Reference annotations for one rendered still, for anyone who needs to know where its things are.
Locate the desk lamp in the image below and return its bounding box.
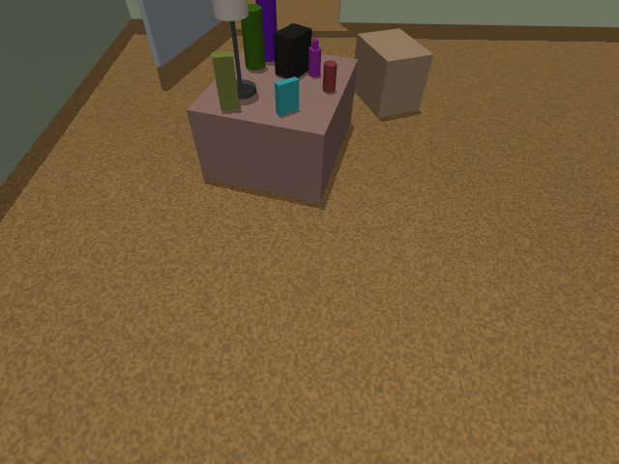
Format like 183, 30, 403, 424
212, 0, 256, 100

